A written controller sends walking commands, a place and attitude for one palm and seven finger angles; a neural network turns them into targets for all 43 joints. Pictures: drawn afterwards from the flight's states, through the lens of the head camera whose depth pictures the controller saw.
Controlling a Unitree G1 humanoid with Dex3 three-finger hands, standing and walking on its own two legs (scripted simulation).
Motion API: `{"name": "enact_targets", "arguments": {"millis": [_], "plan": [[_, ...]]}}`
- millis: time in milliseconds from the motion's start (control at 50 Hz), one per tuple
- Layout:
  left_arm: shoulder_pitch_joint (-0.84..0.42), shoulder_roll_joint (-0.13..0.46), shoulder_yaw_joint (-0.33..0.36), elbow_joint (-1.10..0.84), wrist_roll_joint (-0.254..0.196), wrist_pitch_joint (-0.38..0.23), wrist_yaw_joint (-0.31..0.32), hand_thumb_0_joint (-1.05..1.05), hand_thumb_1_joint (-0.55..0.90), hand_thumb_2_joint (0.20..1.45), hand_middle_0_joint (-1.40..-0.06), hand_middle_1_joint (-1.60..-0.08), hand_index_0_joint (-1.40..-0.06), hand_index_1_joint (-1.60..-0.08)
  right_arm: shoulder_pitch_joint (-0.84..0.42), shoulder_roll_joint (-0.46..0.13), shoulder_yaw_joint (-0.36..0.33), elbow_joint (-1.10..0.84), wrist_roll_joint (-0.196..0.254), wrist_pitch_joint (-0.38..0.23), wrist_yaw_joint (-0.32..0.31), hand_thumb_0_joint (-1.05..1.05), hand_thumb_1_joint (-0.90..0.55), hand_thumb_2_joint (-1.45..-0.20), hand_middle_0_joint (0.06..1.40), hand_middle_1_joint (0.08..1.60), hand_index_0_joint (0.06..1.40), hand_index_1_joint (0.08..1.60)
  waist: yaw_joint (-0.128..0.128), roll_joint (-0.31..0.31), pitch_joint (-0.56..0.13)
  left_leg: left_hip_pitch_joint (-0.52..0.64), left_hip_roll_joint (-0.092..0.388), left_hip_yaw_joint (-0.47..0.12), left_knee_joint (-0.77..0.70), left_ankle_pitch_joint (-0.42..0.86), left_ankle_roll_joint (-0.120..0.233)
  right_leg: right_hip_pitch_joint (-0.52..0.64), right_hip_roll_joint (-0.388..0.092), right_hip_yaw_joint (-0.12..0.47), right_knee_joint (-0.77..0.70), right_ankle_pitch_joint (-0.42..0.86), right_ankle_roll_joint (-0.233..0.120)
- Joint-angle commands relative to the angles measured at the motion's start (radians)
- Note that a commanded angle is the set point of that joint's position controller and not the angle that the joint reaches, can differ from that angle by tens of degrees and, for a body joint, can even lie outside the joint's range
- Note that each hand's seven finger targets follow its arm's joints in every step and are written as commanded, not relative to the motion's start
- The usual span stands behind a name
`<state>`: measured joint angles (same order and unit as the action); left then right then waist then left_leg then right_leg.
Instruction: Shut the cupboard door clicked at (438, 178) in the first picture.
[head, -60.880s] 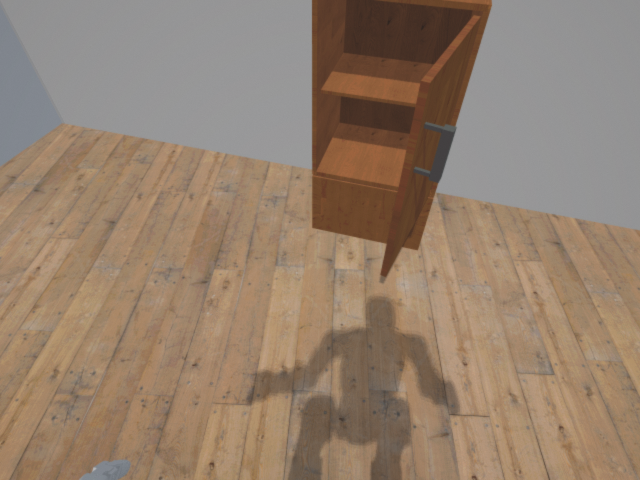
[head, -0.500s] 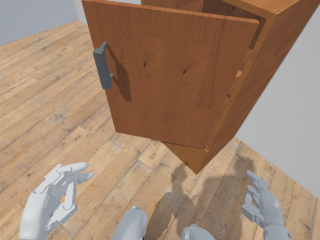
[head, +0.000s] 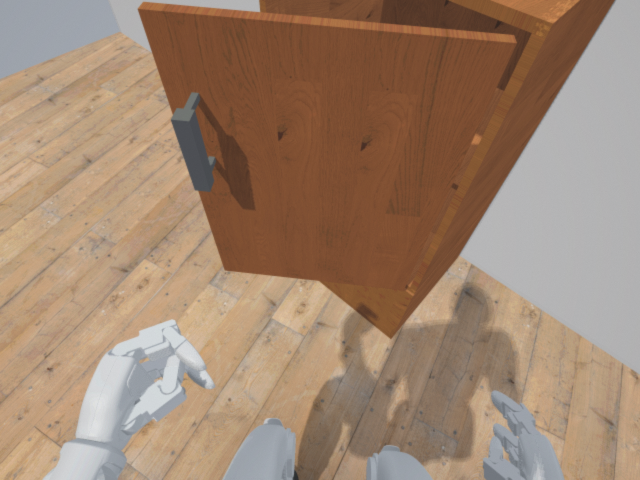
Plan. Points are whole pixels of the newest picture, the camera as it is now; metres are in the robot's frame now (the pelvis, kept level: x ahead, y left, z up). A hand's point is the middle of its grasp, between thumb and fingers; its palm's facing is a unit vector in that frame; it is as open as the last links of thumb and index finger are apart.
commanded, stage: raise the hand and make a fist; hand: left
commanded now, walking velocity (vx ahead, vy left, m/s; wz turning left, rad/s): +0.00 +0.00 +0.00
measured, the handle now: (199, 143) +0.54 +0.22 +0.08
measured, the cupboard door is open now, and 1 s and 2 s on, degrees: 36 36 36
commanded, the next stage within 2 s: bring the fist close to the handle in 0.88 s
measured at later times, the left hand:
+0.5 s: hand (145, 358) +0.23 +0.19 +0.09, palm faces -0.02 -1.00 -0.06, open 3.1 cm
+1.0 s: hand (189, 377) +0.22 +0.15 +0.07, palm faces -0.09 -1.00 -0.02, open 3.1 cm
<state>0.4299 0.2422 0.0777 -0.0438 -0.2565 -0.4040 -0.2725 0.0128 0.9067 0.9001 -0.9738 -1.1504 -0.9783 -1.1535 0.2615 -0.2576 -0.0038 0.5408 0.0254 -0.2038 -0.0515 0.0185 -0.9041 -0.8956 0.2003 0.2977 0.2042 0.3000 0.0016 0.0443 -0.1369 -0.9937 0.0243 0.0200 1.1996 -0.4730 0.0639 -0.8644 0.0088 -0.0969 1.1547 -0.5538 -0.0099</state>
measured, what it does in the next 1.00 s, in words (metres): stands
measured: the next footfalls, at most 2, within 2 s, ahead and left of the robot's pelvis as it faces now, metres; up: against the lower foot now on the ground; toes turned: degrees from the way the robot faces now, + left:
none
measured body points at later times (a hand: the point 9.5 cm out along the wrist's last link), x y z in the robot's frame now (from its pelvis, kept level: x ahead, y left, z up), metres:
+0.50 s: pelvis +0.01 +0.00 +0.02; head +0.05 +0.01 +0.47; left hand +0.22 +0.25 +0.10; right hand +0.19 -0.22 -0.05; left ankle +0.06 +0.08 -0.64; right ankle +0.01 -0.12 -0.64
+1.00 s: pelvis +0.01 -0.02 +0.02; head +0.04 -0.03 +0.47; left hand +0.22 +0.21 +0.07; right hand +0.19 -0.26 -0.06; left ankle +0.06 +0.08 -0.64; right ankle +0.01 -0.12 -0.64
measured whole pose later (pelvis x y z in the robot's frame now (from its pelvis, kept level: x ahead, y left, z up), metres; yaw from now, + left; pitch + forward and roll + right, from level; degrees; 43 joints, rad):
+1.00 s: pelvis +0.01 -0.02 +0.02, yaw +0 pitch +12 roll -2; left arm 0.39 0.26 0.11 0.02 -0.30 -0.32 -0.32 0.01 0.90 0.90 -1.30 -1.50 -1.30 -1.50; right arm 0.26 -0.25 0.03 0.50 0.04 -0.16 -0.05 0.02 -0.90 -0.90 0.20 0.30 0.20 0.30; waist 0.00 0.06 -0.15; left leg -0.87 0.03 0.01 1.11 -0.45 0.03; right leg -0.76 0.02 -0.10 1.08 -0.54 -0.04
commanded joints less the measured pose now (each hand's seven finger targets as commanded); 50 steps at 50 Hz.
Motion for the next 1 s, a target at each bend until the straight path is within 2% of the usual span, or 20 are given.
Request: {"name": "enact_targets", "arguments": {"millis": [0, 20, 80, 160, 200, 240, 300, 340, 400, 420, 520, 580, 600, 640, 700, 760, 820, 840, 900, 980], "plan": [[-0.033, 0.197, 0.177, -0.326, -0.033, -0.033, 0.021, 0.0, 0.9, 0.9, -1.153, -1.34, -1.153, -1.34, -0.055, -0.116, -0.054, -0.196, 0.011, -0.06, -0.018, 0.0, -0.9, -0.9, 0.2, 0.3, 0.2, 0.3, 0.036, 0.056, -0.299, 0.354, 0.004, -0.132, -0.27, 0.14, -0.046, 0.079, 0.033, 0.031, -0.166, 0.163, -0.029], [-0.033, 0.17, 0.168, -0.396, -0.042, -0.044, 0.041, 0.0, 0.9, 0.9, -1.172, -1.36, -1.172, -1.36, -0.057, -0.107, -0.05, -0.207, 0.008, -0.059, -0.016, 0.0, -0.9, -0.9, 0.2, 0.3, 0.2, 0.3, 0.044, 0.101, -0.327, 0.404, 0.004, -0.137, -0.281, 0.187, -0.054, 0.086, 0.03, 0.021, -0.154, 0.194, -0.032], [-0.004, 0.111, 0.142, -0.373, -0.045, -0.055, 0.091, 0.0, 0.9, 0.9, -1.227, -1.42, -1.227, -1.42, -0.052, -0.091, -0.044, -0.197, 0.002, -0.038, -0.006, 0.0, -0.9, -0.9, 0.2, 0.3, 0.2, 0.3, 0.03, 0.105, -0.268, 0.437, 0.013, -0.143, -0.29, 0.247, -0.064, 0.073, 0.036, 0.005, -0.16, 0.227, -0.03], [0.008, 0.029, 0.032, -0.194, -0.006, -0.003, 0.06, 0.0, 0.9, 0.9, -1.3, -1.5, -1.3, -1.5, -0.038, -0.108, -0.039, -0.194, 0.004, -0.008, 0.005, 0.0, -0.9, -0.9, 0.2, 0.3, 0.2, 0.3, -0.029, 0.016, -0.113, 0.348, 0.018, -0.149, -0.298, 0.141, -0.06, 0.024, 0.039, -0.004, -0.191, 0.184, -0.019], [-0.018, 0.045, 0.015, -0.121, 0.009, 0.036, 0.017, 0.0, 0.9, 0.9, -1.3, -1.5, -1.3, -1.5, -0.032, -0.122, -0.037, -0.2, 0.013, -0.002, 0.0, 0.0, -0.9, -0.9, 0.2, 0.3, 0.2, 0.3, -0.039, -0.02, -0.068, 0.304, 0.014, -0.148, -0.305, 0.075, -0.051, 0.028, 0.039, 0.007, -0.215, 0.156, -0.02], [-0.063, 0.088, 0.037, -0.144, 0.003, 0.053, -0.016, 0.0, 0.9, 0.9, -1.3, -1.5, -1.3, -1.5, -0.032, -0.131, -0.035, -0.22, 0.016, -0.003, -0.005, 0.0, -0.9, -0.9, 0.2, 0.3, 0.2, 0.3, -0.031, -0.02, -0.104, 0.308, 0.008, -0.14, -0.307, 0.064, -0.048, 0.055, 0.035, 0.016, -0.226, 0.149, -0.02], [-0.131, 0.187, 0.14, -0.271, -0.021, 0.028, -0.012, 0.0, 0.9, 0.9, -1.3, -1.5, -1.3, -1.5, -0.039, -0.128, -0.031, -0.229, 0.011, -0.01, -0.012, 0.0, -0.9, -0.9, 0.2, 0.3, 0.2, 0.3, 0.003, 0.065, -0.201, 0.376, 0.003, -0.134, -0.304, 0.137, -0.051, 0.104, 0.037, 0.026, -0.216, 0.192, -0.03], [-0.149, 0.194, 0.174, -0.338, -0.043, -0.006, 0.006, 0.0, 0.9, 0.9, -1.3, -1.5, -1.3, -1.5, -0.045, -0.109, -0.021, -0.233, 0.007, -0.016, -0.009, 0.0, -0.9, -0.9, 0.2, 0.3, 0.2, 0.3, 0.019, 0.102, -0.253, 0.424, 0.002, -0.134, -0.309, 0.18, -0.056, 0.125, 0.036, 0.025, -0.212, 0.213, -0.035], [-0.125, 0.188, 0.195, -0.328, -0.054, -0.045, 0.037, 0.0, 0.9, 0.9, -1.3, -1.5, -1.3, -1.5, -0.043, -0.105, -0.017, -0.21, 0.004, -0.02, -0.005, 0.0, -0.9, -0.9, 0.2, 0.3, 0.2, 0.3, 0.024, 0.112, -0.237, 0.428, 0.008, -0.142, -0.312, 0.196, -0.062, 0.117, 0.043, 0.02, -0.205, 0.216, -0.038], [-0.111, 0.139, 0.153, -0.291, -0.052, -0.043, 0.037, 0.0, 0.9, 0.9, -1.3, -1.5, -1.3, -1.5, -0.047, -0.101, -0.016, -0.207, 0.006, -0.019, -0.002, 0.0, -0.9, -0.9, 0.2, 0.3, 0.2, 0.3, 0.007, 0.105, -0.192, 0.422, 0.01, -0.14, -0.32, 0.168, -0.062, 0.097, 0.041, 0.015, -0.214, 0.201, -0.034], [-0.058, 0.074, 0.063, -0.083, -0.04, 0.047, -0.026, 0.0, 0.9, 0.9, -1.3, -1.5, -1.3, -1.5, -0.037, -0.127, -0.025, -0.205, 0.022, -0.016, 0.0, 0.0, -0.9, -0.9, 0.2, 0.3, 0.2, 0.3, -0.023, -0.016, -0.091, 0.308, 0.002, -0.124, -0.326, 0.059, -0.045, 0.101, 0.033, 0.028, -0.268, 0.139, -0.02], [-0.089, 0.123, 0.098, -0.118, -0.053, 0.068, -0.056, 0.0, 0.9, 0.9, -1.3, -1.5, -1.3, -1.5, -0.035, -0.137, -0.03, -0.221, 0.024, -0.022, -0.006, 0.0, -0.9, -0.9, 0.2, 0.3, 0.2, 0.3, -0.011, -0.041, -0.138, 0.306, -0.01, -0.1, -0.31, 0.1, -0.038, 0.155, 0.024, 0.051, -0.287, 0.145, -0.019], [-0.1, 0.167, 0.137, -0.134, -0.053, 0.059, -0.049, 0.0, 0.9, 0.9, -1.3, -1.5, -1.3, -1.5, -0.039, -0.136, -0.031, -0.216, 0.022, -0.024, -0.01, 0.0, -0.9, -0.9, 0.2, 0.3, 0.2, 0.3, -0.002, -0.037, -0.151, 0.305, -0.01, -0.096, -0.297, 0.116, -0.037, 0.163, 0.027, 0.06, -0.281, 0.153, -0.021], [-0.14, 0.185, 0.169, -0.233, -0.065, 0.013, -0.028, 0.0, 0.9, 0.9, -1.3, -1.5, -1.3, -1.5, -0.044, -0.121, -0.028, -0.22, 0.017, -0.032, -0.011, 0.0, -0.9, -0.9, 0.2, 0.3, 0.2, 0.3, 0.011, 0.013, -0.209, 0.337, -0.01, -0.089, -0.29, 0.163, -0.038, 0.177, 0.023, 0.062, -0.262, 0.188, -0.024], [-0.153, 0.216, 0.22, -0.28, -0.073, -0.066, 0.022, 0.0, 0.9, 0.9, -1.3, -1.5, -1.3, -1.5, -0.046, -0.108, -0.026, -0.195, 0.008, -0.042, -0.008, 0.0, -0.9, -0.9, 0.2, 0.3, 0.2, 0.3, 0.025, 0.044, -0.215, 0.332, -0.008, -0.086, -0.269, 0.187, -0.042, 0.176, 0.029, 0.07, -0.238, 0.205, -0.032], [-0.104, 0.131, 0.152, -0.198, -0.062, -0.088, 0.03, 0.0, 0.9, 0.9, -1.3, -1.5, -1.3, -1.5, -0.048, -0.103, -0.025, -0.178, 0.01, -0.04, 0.002, 0.0, -0.9, -0.9, 0.2, 0.3, 0.2, 0.3, 0.006, 0.044, -0.159, 0.309, -0.007, -0.082, -0.267, 0.148, -0.044, 0.129, 0.027, 0.066, -0.237, 0.168, -0.028], [-0.062, 0.095, 0.089, -0.114, -0.047, -0.034, -0.006, 0.0, 0.9, 0.9, -1.3, -1.5, -1.3, -1.5, -0.045, -0.116, -0.033, -0.182, 0.02, -0.028, 0.007, 0.0, -0.9, -0.9, 0.2, 0.3, 0.2, 0.3, -0.012, 0.014, -0.125, 0.279, -0.01, -0.072, -0.263, 0.117, -0.039, 0.124, 0.019, 0.083, -0.268, 0.142, -0.016], [-0.062, 0.105, 0.085, -0.093, -0.046, -0.008, -0.021, 0.0, 0.9, 0.9, -1.3, -1.5, -1.3, -1.5, -0.041, -0.12, -0.035, -0.189, 0.024, -0.024, 0.005, 0.0, -0.9, -0.9, 0.2, 0.3, 0.2, 0.3, -0.019, -0.025, -0.115, 0.263, -0.012, -0.069, -0.259, 0.105, -0.035, 0.13, 0.014, 0.1, -0.289, 0.123, -0.01], [-0.089, 0.149, 0.113, -0.124, -0.059, 0.028, -0.048, 0.0, 0.9, 0.9, -1.3, -1.5, -1.3, -1.5, -0.043, -0.125, -0.035, -0.2, 0.025, -0.019, -0.006, 0.0, -0.9, -0.9, 0.2, 0.3, 0.2, 0.3, -0.014, -0.058, -0.14, 0.247, -0.016, -0.062, -0.233, 0.123, -0.029, 0.176, 0.002, 0.146, -0.317, 0.107, -0.002], [-0.213, 0.202, 0.191, -0.214, -0.081, -0.03, -0.02, 0.0, 0.9, 0.9, -1.3, -1.5, -1.3, -1.5, -0.051, -0.112, -0.027, -0.196, 0.017, -0.021, -0.019, 0.0, -0.9, -0.9, 0.2, 0.3, 0.2, 0.3, -0.014, -0.046, -0.172, 0.243, -0.012, -0.056, -0.206, 0.153, -0.032, 0.186, -0.004, 0.157, -0.3, 0.152, 0.002]]}}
